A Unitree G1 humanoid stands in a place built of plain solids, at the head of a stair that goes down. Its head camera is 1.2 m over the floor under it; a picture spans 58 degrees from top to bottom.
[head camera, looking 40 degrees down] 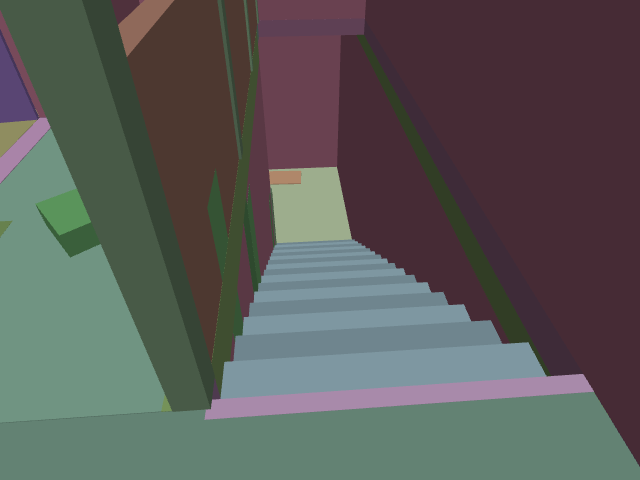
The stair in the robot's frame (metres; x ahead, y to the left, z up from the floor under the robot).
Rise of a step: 0.18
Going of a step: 0.26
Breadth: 1.17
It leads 4 degrees to the left of straight ahead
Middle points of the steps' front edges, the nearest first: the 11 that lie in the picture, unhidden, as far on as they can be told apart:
0.73 -0.25 0.00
0.99 -0.23 -0.18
1.25 -0.21 -0.36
1.51 -0.19 -0.55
1.77 -0.17 -0.73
2.03 -0.15 -0.91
2.29 -0.13 -1.09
2.55 -0.11 -1.28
2.81 -0.09 -1.46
3.07 -0.07 -1.64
3.33 -0.05 -1.82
